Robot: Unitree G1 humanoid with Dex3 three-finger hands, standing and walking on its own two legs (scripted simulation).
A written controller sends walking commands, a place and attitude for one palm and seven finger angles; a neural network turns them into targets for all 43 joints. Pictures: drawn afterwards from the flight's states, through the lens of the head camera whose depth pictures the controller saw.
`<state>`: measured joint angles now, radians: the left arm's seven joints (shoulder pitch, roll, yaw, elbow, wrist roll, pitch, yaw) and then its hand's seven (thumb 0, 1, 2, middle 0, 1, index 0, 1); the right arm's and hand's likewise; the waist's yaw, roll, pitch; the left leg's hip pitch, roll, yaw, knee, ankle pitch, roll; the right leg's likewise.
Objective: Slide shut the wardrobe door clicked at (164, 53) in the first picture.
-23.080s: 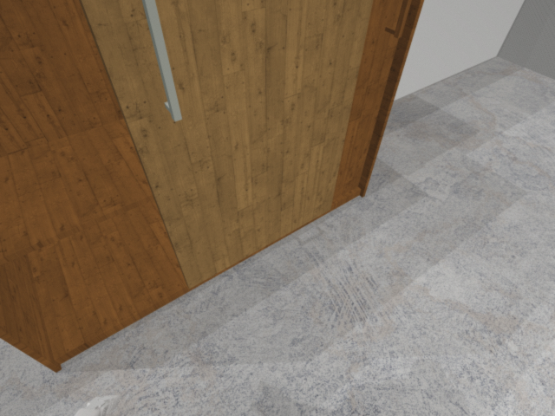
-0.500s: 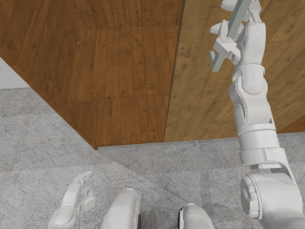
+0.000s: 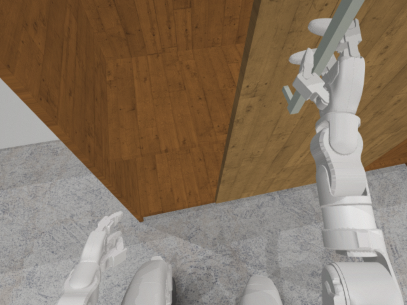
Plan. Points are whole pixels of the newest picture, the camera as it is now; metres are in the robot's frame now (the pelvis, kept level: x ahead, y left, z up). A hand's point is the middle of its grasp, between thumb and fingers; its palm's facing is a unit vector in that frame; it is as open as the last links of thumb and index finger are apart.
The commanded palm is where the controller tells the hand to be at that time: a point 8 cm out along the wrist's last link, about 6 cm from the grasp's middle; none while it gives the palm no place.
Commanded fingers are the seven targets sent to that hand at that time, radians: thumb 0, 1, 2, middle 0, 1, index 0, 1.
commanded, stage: step sideways, sliding the door along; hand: right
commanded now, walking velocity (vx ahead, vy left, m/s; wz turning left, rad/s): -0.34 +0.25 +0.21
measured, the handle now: (314, 51) +0.46 -0.20 +0.18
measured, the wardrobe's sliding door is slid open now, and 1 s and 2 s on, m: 0.35 0.00 0.00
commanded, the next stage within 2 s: stop walking and hold the door there in 1.30 s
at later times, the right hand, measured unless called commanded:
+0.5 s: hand (167, 98) +0.39 +0.03 +0.18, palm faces +0.09 +1.00 -0.01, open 6.1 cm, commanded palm +0.36 +0.05 +0.17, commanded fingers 0.00 -0.90 -0.90 0.45 1.40 0.45 1.40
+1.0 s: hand (55, 111) +0.37 +0.18 +0.18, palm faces +0.26 +0.97 -0.02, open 6.3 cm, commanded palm +0.33 +0.20 +0.19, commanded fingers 0.00 -0.90 -0.90 0.45 1.40 0.45 1.40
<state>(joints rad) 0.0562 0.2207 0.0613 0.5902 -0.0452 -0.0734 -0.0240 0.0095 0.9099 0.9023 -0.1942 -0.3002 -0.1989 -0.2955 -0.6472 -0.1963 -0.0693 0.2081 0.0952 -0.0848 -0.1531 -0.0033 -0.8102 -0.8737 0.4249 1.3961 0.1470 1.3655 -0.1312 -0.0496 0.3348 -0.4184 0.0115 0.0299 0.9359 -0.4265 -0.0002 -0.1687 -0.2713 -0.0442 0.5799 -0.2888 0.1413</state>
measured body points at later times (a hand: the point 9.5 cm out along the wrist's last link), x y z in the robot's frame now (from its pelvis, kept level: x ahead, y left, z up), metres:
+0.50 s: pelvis +0.00 +0.14 +0.01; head +0.10 +0.14 +0.44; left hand +0.22 +0.34 -0.10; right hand +0.37 -0.02 +0.18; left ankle -0.01 +0.31 -0.68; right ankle +0.02 -0.07 -0.72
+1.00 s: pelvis -0.05 +0.34 -0.02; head +0.01 +0.35 +0.43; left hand +0.12 +0.57 -0.13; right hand +0.35 +0.13 +0.18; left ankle -0.03 +0.44 -0.73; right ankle -0.02 +0.06 -0.72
